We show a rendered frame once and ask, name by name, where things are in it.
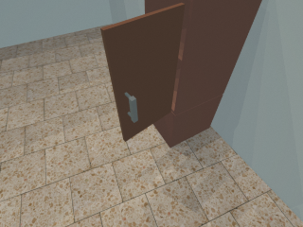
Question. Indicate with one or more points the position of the cupboard door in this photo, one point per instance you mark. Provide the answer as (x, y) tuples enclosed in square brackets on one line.
[(142, 55)]

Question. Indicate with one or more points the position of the handle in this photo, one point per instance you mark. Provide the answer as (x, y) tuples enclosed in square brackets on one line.
[(133, 107)]

